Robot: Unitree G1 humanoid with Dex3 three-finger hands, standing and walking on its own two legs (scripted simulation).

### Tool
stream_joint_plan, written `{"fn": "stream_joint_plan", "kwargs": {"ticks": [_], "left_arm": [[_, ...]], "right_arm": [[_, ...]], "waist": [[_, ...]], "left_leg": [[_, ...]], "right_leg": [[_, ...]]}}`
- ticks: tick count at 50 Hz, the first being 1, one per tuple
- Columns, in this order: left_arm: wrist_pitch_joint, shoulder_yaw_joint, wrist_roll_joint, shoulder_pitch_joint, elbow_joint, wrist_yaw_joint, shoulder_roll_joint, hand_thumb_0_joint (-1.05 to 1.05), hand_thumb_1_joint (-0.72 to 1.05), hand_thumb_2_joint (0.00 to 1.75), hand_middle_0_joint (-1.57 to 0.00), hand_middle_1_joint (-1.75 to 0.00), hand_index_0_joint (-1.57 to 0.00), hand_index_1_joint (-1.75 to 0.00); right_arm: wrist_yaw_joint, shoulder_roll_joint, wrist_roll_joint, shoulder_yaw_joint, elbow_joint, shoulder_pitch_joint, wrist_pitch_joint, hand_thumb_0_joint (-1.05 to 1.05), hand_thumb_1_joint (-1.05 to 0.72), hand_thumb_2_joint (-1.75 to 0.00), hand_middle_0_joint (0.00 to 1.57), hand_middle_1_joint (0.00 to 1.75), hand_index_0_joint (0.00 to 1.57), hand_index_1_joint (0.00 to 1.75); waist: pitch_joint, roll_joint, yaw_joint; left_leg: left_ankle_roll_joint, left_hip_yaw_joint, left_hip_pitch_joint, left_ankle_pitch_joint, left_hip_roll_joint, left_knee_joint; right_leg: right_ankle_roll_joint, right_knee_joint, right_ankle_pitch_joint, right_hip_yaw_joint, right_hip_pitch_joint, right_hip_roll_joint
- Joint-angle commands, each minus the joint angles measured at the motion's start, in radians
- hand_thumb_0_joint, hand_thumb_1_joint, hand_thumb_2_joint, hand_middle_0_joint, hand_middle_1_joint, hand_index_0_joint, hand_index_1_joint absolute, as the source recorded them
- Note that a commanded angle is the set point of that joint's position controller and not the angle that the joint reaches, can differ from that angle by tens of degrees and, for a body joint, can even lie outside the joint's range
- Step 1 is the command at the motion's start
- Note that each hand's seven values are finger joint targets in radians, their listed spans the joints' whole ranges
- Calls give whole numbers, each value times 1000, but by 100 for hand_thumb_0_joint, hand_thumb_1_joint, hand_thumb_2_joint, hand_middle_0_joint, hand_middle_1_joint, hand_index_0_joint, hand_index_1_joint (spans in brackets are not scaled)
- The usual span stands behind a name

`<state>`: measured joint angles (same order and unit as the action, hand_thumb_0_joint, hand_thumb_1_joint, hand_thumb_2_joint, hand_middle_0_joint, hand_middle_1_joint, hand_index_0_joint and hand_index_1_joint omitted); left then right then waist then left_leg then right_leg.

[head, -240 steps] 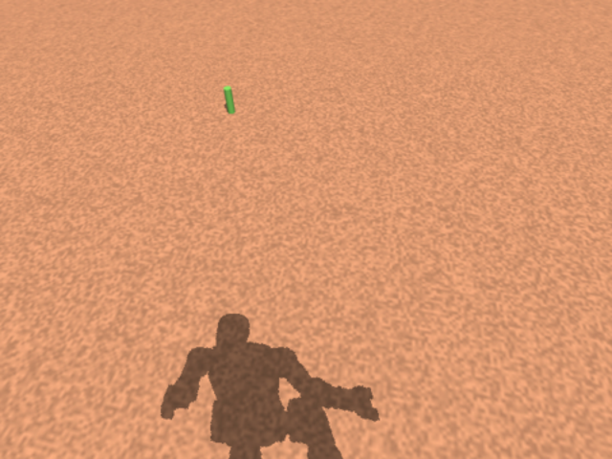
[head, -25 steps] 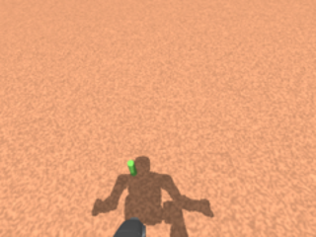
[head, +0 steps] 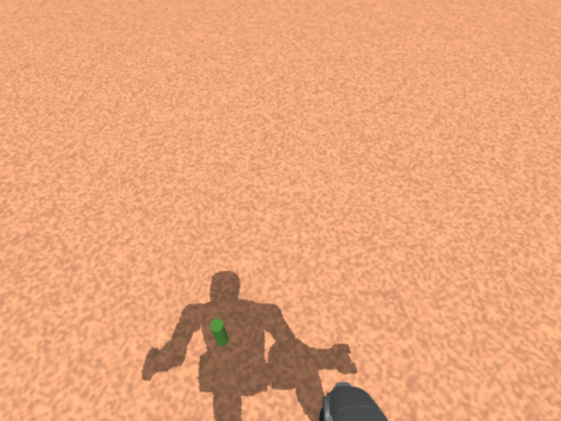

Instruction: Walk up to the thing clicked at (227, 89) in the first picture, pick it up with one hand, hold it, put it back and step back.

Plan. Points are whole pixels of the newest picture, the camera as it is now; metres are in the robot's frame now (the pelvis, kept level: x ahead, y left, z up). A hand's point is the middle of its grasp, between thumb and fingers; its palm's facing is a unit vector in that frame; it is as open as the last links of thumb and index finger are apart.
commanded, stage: walk up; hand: left
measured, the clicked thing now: (219, 333) +0.45 +0.20 -0.69
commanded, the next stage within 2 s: none
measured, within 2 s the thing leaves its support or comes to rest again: neither
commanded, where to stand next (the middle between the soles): +0.12 -0.01 m, yaw +0 degrees
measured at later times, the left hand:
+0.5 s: hand out of the picture +0.11 +0.27 -0.16, palm faces +0.01 -0.94 -0.34, open 7.3 cm
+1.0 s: hand out of the picture +0.13 +0.26 -0.15, palm faces -0.02 -0.93 -0.38, open 7.3 cm
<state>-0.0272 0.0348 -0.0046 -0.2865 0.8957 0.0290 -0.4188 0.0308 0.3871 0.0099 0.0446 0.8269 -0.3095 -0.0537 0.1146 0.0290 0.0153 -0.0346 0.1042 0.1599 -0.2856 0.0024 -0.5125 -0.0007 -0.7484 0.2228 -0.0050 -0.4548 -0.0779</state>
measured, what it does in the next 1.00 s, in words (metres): steps on the spot: right foot, then left foot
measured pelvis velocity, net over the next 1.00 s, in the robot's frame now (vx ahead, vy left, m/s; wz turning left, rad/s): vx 0.07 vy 0.00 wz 0.00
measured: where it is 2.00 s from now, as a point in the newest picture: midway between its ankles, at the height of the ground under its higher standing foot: outside the picture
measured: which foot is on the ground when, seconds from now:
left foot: down 0.00-0.10, up 0.12-0.40, down 0.42-1.00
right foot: up 0.00-0.04, down 0.06-1.00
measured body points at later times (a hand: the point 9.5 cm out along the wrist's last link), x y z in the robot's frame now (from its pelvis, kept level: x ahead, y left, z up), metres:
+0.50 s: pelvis +0.03 +0.00 -0.01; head +0.03 +0.02 +0.44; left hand +0.11 +0.32 -0.13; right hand +0.08 -0.32 -0.12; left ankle +0.08 +0.12 -0.73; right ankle +0.10 -0.13 -0.73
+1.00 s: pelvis +0.07 +0.00 +0.00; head +0.07 -0.01 +0.45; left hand +0.13 +0.31 -0.12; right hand +0.17 -0.30 -0.13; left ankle +0.08 +0.12 -0.73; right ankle +0.05 -0.14 -0.73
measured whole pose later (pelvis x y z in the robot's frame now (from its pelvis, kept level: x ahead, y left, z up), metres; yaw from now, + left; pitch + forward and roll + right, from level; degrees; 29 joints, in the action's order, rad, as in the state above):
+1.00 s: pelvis +0.07 +0.00 +0.00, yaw +0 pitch -3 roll +0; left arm -0.03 0.00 0.00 -0.18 1.07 0.01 -0.38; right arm 0.02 0.36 0.00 0.01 1.03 -0.13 -0.03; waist 0.05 -0.02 -0.01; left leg 0.01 0.03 0.22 -0.29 0.03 -0.56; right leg -0.01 -0.54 0.32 0.01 -0.17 -0.02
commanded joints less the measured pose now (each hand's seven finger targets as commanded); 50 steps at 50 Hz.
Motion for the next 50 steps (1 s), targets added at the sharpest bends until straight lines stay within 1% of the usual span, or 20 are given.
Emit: {"fn": "stream_joint_plan", "kwargs": {"ticks": [1, 3, 4, 5, 6, 7, 11, 15, 20, 21, 23, 24, 27, 32, 34, 36, 38, 42, 47, 50], "left_arm": [[-41, 46, -4, -39, -32, -26, -128, 0, 90, 90, -20, -30, -20, -30], [-53, 56, -11, -77, -14, -37, -171, 0, 90, 90, -20, -30, -20, -30], [-60, 72, -18, -89, -16, -42, -231, 0, 90, 90, -20, -30, -20, -30], [-62, 78, -13, -88, -51, -37, -264, 0, 90, 90, -20, -30, -20, -30], [-52, 89, -7, -57, -51, -35, -305, 0, 90, 90, -20, -30, -20, -30], [-44, 90, -4, -46, -51, -36, -296, 0, 90, 90, -20, -30, -20, -30], [-38, 61, -14, 22, -66, -38, -228, 0, 90, 90, -20, -30, -20, -30], [-28, 62, -23, 48, -76, -31, -222, 0, 90, 90, -20, -30, -20, -30], [7, 42, -6, 121, -66, -20, -175, 0, 90, 90, -20, -30, -20, -30], [14, 28, 0, 128, -60, -19, -146, 0, 90, 90, -20, -30, -20, -30], [27, 21, 13, 107, -28, -19, -121, 0, 90, 90, -20, -30, -20, -30], [31, 47, 7, 95, 8, -23, -186, 0, 90, 90, -20, -30, -20, -30], [27, 39, 8, 61, 59, -12, -147, 0, 90, 90, -20, -30, -20, -30], [2, 31, -1, 37, 100, -25, -129, 0, 90, 90, -20, -30, -20, -30], [-19, 36, -14, 50, 107, -38, -165, 0, 90, 90, -20, -30, -20, -30], [-20, 36, -10, 123, 93, -33, -223, 0, 90, 90, -20, -30, -20, -30], [-13, 23, -2, 155, 80, -26, -200, 0, 90, 90, -20, -30, -20, -30], [-19, 7, 3, 108, 117, -26, -154, 0, 90, 90, -20, -30, -20, -30], [-28, 14, 7, 133, 116, -32, -187, 0, 90, 90, -20, -30, -20, -30], [-25, 12, 7, 152, 113, -37, -190, 0, 90, 90, -20, -30, -20, -30]], "right_arm": [[-27, 236, -13, 58, -65, 37, -1, 0, -90, -90, 20, 30, 20, 30], [-27, 180, -27, 34, -64, 35, 9, 0, -90, -90, 20, 30, 20, 30], [-27, 131, -31, 17, -64, 0, 9, 0, -90, -90, 20, 30, 20, 30], [-24, 117, -20, 9, -61, -60, 16, 0, -90, -90, 20, 30, 20, 30], [-34, 210, -11, 41, -38, -45, 29, 0, -90, -90, 20, 30, 20, 30], [-39, 237, -1, 49, -20, -28, 31, 0, -90, -90, 20, 30, 20, 30], [-23, 206, -4, 43, 35, -21, 35, 0, -90, -90, 20, 30, 20, 30], [-21, 176, 10, 33, 65, -22, 25, 0, -90, -90, 20, 30, 20, 30], [-31, 182, 17, 40, 125, -21, 6, 0, -90, -90, 20, 30, 20, 30], [-36, 205, 25, 45, 127, -20, 3, 0, -90, -90, 20, 30, 20, 30], [-42, 303, 23, 51, 95, 85, -6, 0, -90, -90, 20, 30, 20, 30], [-39, 327, 18, 55, 86, 151, -1, 0, -90, -90, 20, 30, 20, 30], [-40, 237, 28, 25, 93, 165, -11, 0, -90, -90, 20, 30, 20, 30], [-29, 262, 17, 39, 95, 165, 6, 0, -90, -90, 20, 30, 20, 30], [-30, 208, -1, 22, 97, 147, 11, 0, -90, -90, 20, 30, 20, 30], [-32, 186, -9, 16, 108, 128, 6, 0, -90, -90, 20, 30, 20, 30], [-33, 217, 0, 29, 127, 131, 2, 0, -90, -90, 20, 30, 20, 30], [-28, 230, -3, 24, 130, 187, 0, 0, -90, -90, 20, 30, 20, 30], [-32, 208, -8, 19, 152, 175, -1, 0, -90, -90, 20, 30, 20, 30], [-32, 206, -9, 22, 159, 192, 3, 0, -90, -90, 20, 30, 20, 30]], "waist": [[-98, -112, -24], [-163, -5, -56], [-223, 165, -55], [-235, 210, -39], [-195, 200, -60], [-148, 180, -59], [-106, 150, -37], [-99, 169, -39], [-95, 94, -8], [-89, 25, 4], [-24, -222, -22], [57, -206, -30], [28, -170, -40], [-119, -220, -40], [-176, -128, -42], [-171, 5, 1], [-113, -9, 12], [-73, -51, -28], [-127, -4, -8], [-141, 16, -8]], "left_leg": [[-146, -125, 82, 514, 209, -10], [-69, -85, 103, 311, 131, -175], [-31, -64, 183, 51, 78, -312], [-12, -77, 286, -285, -14, -417], [-17, -95, 326, -367, -4, -507], [-13, -125, 347, -367, 27, -512], [11, -127, 334, -188, 32, -431], [31, -80, 223, -138, 20, -249], [15, -70, -32, 30, 5, -11], [2, -144, -68, -1, 46, 37], [-106, -581, 200, -549, 326, 361], [-168, -585, 383, -614, 363, 395], [-101, -364, 255, -273, 214, 287], [-100, -273, 81, -81, 196, 138], [-49, -209, 95, 133, 154, 32], [-5, -127, 88, -10, 58, 1], [-21, -165, 39, -107, 76, 57], [-75, -272, 60, -2, 176, 126], [-25, -143, 18, 241, 94, 14], [-33, -136, 1, 259, 93, 3]], "right_leg": [[14, 175, -99, 53, 208, 54], [48, 311, -233, 14, 352, 32], [91, 342, -361, -205, 424, -133], [177, 392, -178, -448, 456, -273], [275, 418, -1, -541, 418, -323], [279, 440, 118, -539, 360, -316], [191, 460, 206, -285, 282, -159], [189, 447, 125, -187, 199, -134], [127, 359, 342, -149, -28, -117], [97, 326, 403, -138, -96, -97], [22, 37, 293, -2, -12, 67], [17, -94, 268, -33, 101, 38], [19, 6, 191, -51, 109, 39], [18, 322, 110, 31, 236, 61], [34, 402, -38, -59, 370, 13], [89, 356, -20, -191, 291, -82], [83, 330, 90, -148, 181, -62], [47, 282, 40, -39, 186, 24], [75, 300, -228, -106, 266, -45], [71, 286, -246, -87, 269, -39]]}}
